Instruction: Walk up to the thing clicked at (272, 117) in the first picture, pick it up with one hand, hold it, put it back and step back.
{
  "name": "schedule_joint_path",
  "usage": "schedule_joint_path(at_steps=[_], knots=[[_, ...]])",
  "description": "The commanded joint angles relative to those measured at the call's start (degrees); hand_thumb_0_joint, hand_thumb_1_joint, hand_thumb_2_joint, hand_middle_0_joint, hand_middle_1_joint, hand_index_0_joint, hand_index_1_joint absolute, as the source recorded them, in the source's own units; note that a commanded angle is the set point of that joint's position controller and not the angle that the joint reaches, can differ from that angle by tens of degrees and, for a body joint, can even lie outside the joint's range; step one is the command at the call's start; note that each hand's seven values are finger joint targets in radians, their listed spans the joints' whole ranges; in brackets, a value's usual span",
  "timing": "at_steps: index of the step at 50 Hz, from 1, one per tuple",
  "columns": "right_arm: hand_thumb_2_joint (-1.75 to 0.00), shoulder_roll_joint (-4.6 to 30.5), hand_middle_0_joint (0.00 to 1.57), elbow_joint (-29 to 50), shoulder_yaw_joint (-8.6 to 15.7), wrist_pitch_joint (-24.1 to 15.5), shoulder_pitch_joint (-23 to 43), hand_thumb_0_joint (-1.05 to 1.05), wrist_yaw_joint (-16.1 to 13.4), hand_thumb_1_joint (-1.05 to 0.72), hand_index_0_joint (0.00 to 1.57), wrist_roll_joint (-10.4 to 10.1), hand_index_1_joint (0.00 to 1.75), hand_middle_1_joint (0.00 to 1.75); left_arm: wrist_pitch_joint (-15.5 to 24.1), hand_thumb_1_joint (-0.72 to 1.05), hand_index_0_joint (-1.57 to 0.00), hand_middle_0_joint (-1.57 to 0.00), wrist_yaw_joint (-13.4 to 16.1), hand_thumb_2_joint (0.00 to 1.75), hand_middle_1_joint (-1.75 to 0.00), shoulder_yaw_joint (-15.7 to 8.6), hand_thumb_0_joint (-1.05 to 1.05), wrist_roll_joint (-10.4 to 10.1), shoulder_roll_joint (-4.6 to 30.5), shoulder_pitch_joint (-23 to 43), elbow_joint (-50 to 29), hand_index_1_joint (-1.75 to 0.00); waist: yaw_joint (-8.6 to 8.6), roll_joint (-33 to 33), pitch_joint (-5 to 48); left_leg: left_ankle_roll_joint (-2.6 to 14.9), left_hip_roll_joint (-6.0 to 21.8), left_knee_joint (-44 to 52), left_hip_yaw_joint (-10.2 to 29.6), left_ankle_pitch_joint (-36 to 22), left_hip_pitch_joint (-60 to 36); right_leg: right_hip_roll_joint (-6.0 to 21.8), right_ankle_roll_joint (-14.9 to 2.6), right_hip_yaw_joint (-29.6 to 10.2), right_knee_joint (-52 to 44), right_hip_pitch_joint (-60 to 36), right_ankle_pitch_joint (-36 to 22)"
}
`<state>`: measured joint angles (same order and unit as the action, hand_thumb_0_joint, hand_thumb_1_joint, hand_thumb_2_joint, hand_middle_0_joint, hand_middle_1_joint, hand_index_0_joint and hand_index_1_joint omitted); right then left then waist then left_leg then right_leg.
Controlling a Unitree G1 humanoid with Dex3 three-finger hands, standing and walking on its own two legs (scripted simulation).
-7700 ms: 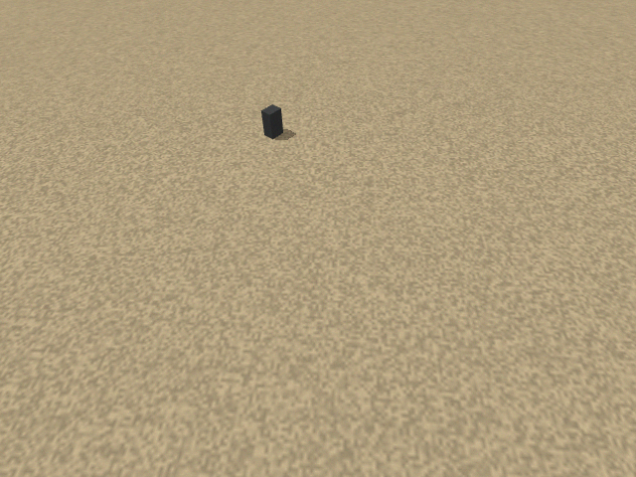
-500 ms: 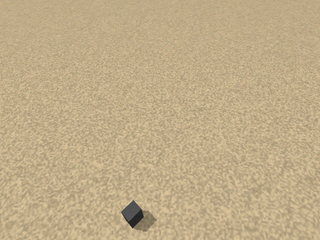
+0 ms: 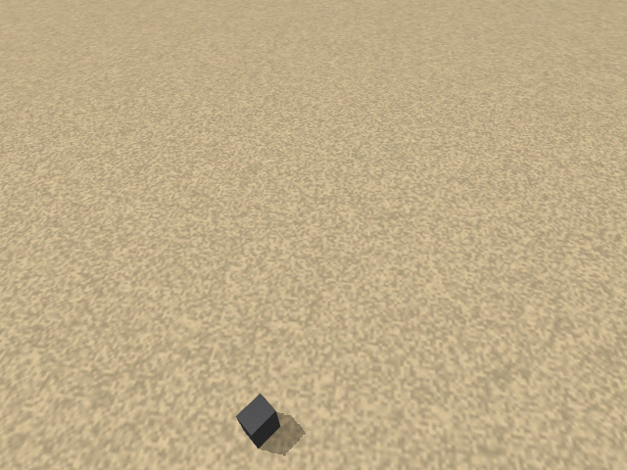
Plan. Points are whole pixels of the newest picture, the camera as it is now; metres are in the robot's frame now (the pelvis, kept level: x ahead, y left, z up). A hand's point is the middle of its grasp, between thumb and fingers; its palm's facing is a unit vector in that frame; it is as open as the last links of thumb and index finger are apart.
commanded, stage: stand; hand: left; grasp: from the side
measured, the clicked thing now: (259, 421) +0.37 +0.19 -0.71
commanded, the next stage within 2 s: go down in 0.62 s
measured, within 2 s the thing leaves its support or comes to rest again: neither
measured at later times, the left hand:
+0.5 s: hand out of the picture +0.07 +0.26 -0.16, palm faces -0.03 -0.94 -0.35, open 7.4 cm
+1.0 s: hand out of the picture +0.16 +0.26 -0.16, palm faces +0.04 -0.94 -0.34, open 11.8 cm
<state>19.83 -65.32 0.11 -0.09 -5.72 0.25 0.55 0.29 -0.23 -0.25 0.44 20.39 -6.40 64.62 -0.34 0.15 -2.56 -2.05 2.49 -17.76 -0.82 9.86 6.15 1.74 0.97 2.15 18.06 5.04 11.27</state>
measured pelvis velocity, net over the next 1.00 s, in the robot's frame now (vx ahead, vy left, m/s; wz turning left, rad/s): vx -0.01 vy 0.00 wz -0.01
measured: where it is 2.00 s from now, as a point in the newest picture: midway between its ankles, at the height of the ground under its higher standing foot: outside the picture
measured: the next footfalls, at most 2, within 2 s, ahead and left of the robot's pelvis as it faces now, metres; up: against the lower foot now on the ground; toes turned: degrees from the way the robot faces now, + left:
none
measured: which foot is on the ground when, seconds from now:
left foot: down 0.00-1.00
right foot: down 0.00-1.00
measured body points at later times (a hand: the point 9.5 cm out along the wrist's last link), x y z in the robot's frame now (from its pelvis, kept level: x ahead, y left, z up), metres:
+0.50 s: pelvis +0.00 +0.00 +0.00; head +0.01 +0.00 +0.45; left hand +0.08 +0.30 -0.13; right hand +0.07 -0.30 -0.13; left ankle +0.00 +0.14 -0.75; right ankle -0.02 -0.13 -0.75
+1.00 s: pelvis -0.01 +0.00 -0.02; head +0.04 +0.01 +0.43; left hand +0.15 +0.31 -0.14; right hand +0.08 -0.27 -0.14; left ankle +0.00 +0.14 -0.75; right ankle -0.02 -0.13 -0.75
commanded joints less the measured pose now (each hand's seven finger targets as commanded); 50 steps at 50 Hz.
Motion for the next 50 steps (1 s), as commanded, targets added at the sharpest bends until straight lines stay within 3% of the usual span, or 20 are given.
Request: schedule_joint_path(at_steps=[1,9,17,28,35,36,37,38,39,41,42,43,45,47,50], knots=[[-0.9,12.2,0.2,3.6,2.1,-1.3,2.3,0.0,-0.5,-0.9,0.2,0.0,0.3,0.3,1.3,0.9,-0.2,-0.2,0.7,0.9,-0.3,-2.3,0.0,0.1,12.6,2.1,-3.6,-0.3,0.19,-0.2,3.6,2.13,5.5,2.7,4.1,-7.6,-0.4,6.4,-1.77,-4.5,-3.1,0.5,-7.1],[-0.9,12.5,0.2,3.6,2.2,-1.3,2.1,0.0,-0.6,-0.9,0.2,-0.1,0.3,0.3,1.5,0.9,-0.2,-0.2,0.7,0.9,-0.3,-2.1,0.0,0.1,12.3,1.4,-3.6,-0.3,0.32,0.3,5.1,2.35,6.0,1.3,3.8,-12.8,-2.4,6.6,-1.66,-4.3,-2.4,-0.3,-12.8],[-0.9,12.5,0.2,3.5,2.2,-1.4,2.0,0.0,-0.7,-0.9,0.2,0.1,0.3,0.3,1.2,0.9,-0.2,-0.2,0.7,0.9,-0.3,-2.1,0.0,0.0,12.2,1.7,-3.7,-0.3,0.23,-1.2,3.1,2.05,5.6,2.5,3.5,-8.4,-0.5,6.4,-1.63,-4.8,-3.1,0.5,-8.5],[-0.9,12.5,0.2,3.7,2.3,-1.2,2.2,0.0,-0.5,-0.9,0.2,0.0,0.3,0.3,1.4,0.9,-0.2,-0.2,0.7,0.9,-0.3,-2.2,0.0,0.2,12.5,1.0,-3.6,-0.3,0.39,-0.2,3.3,2.35,5.7,2.5,3.9,-7.1,-1.4,6.4,-1.66,-4.7,-3.5,1.3,-6.9],[-0.9,12.4,0.2,3.7,2.2,-1.4,1.4,0.0,-0.6,-0.9,0.2,0.0,0.3,0.3,1.5,0.9,-0.2,-0.2,0.8,0.9,-0.3,-2.1,0.0,0.1,12.3,1.2,-3.8,-0.3,0.18,-0.5,4.3,2.28,5.8,1.9,3.6,-11.5,-1.7,6.5,-1.71,-4.6,-2.5,0.0,-11.6],[-0.88,12.4,0.2,3.8,2.3,-1.4,1.7,0.0,-0.6,-0.83,0.2,0.0,0.3,0.3,1.5,0.82,-0.12,-0.13,0.7,0.82,-0.22,-2.2,0.0,0.1,12.6,1.1,-3.9,-0.22,0.33,-0.1,4.5,2.31,5.9,1.7,3.6,-11.7,-2.3,6.4,-1.85,-4.5,-2.1,0.0,-11.7],[-0.93,2.9,0.2,19.4,0.2,-4.0,-0.2,0.0,-1.9,-0.91,0.2,-3.7,0.3,0.3,6.5,0.74,-0.04,-0.05,1.4,0.74,-0.14,-2.7,0.0,-2.6,2.7,21.2,-24.0,-0.14,-6.59,-2.9,-0.3,2.4,-2.9,-2.6,-3.2,-1.6,5.8,-0.7,-1.03,-1.0,0.9,12.7,-6.6],[-0.93,4.4,0.2,16.2,0.3,-3.9,-3.3,0.0,-2.4,-0.99,0.2,-4.1,0.3,0.3,5.6,0.66,-0.01,-0.02,1.8,0.66,-0.07,-3.3,0.0,-2.6,5.0,25.0,-18.1,-0.08,-4.47,-0.9,1.5,2.53,-3.0,-2.7,-2.8,-0.5,5.4,-0.6,-1.01,-0.3,0.8,9.5,-4.5],[-0.93,6.7,0.2,16.6,1.8,-3.3,-5.3,0.0,-3.0,-1.0,0.2,-4.1,0.3,0.3,3.8,0.58,-0.03,-0.03,1.9,0.58,-0.12,-7.4,0.0,-0.8,11.4,15.4,-9.8,-0.11,-2.95,1.5,1.1,2.55,-2.5,-3.5,-2.7,0.3,6.7,-1.3,-1.21,0.4,1.4,10.2,-2.2],[-0.92,6.4,0.2,19.1,2.8,-3.2,-6.0,0.0,-2.9,-0.99,0.2,-3.4,0.3,0.3,2.6,0.42,-0.04,-0.03,0.4,0.42,-0.1,-9.8,0.0,1.2,14.1,17.1,-5.9,-0.09,-1.98,2.6,4.2,2.83,-2.8,-7.8,-2.2,-0.4,9.9,-1.4,-1.4,0.4,5.0,11.8,-2.4],[-0.92,6.5,0.2,20.2,3.9,-3.6,-6.4,0.0,-3.1,-0.98,0.2,-2.5,0.3,0.3,2.8,0.34,-0.04,-0.03,-0.2,0.34,-0.13,-11.1,0.0,2.5,14.8,17.1,-6.1,-0.11,-1.36,2.8,8.6,2.79,-2.7,-9.7,-2.0,-2.0,10.0,-1.1,-1.34,0.1,7.3,11.6,-4.4],[-0.92,5.9,0.2,20.7,4.4,-3.7,-8.3,0.0,-2.9,-0.95,0.2,-1.9,0.3,0.3,2.2,0.26,-0.04,-0.03,-0.6,0.26,-0.13,-12.4,0.0,3.9,14.5,11.8,-3.5,-0.12,-0.17,1.6,11.4,2.53,-3.1,-11.5,-1.9,-3.8,11.9,-0.8,-1.42,0.0,9.5,10.9,-6.1],[-0.91,5.2,0.2,23.7,5.0,-3.9,-9.2,0.0,-2.3,-0.94,0.2,-1.5,0.3,0.3,1.0,0.16,-0.05,-0.04,-1.5,0.22,-0.14,-13.6,0.0,4.8,12.8,6.0,-5.6,-0.12,1.89,-1.2,15.3,2.06,-3.5,-14.0,-1.7,-6.1,13.4,-1.0,-1.87,-0.1,12.5,10.9,-7.1],[-0.91,4.9,0.2,26.5,5.2,-4.1,-8.5,0.0,-2.3,-0.92,0.2,-1.9,0.3,0.3,-0.6,0.03,-0.06,-0.05,-1.2,0.22,-0.17,-14.9,0.0,4.7,13.0,5.0,-9.5,-0.15,1.88,-2.0,16.2,1.93,-3.7,-14.0,-1.7,-6.8,13.6,-1.2,-1.81,0.0,12.8,10.8,-7.3],[-0.9,4.4,0.2,29.7,5.0,-4.1,-7.1,0.0,-2.0,-0.89,0.2,-2.2,0.3,0.3,-3.7,-0.13,-0.06,-0.06,-1.5,0.18,-0.13,-14.4,0.0,4.5,11.1,3.9,-13.3,-0.13,0.54,-2.2,13.6,1.82,-3.1,-15.3,-1.4,-4.3,15.9,-1.6,-1.94,0.3,13.8,15.1,-4.0]])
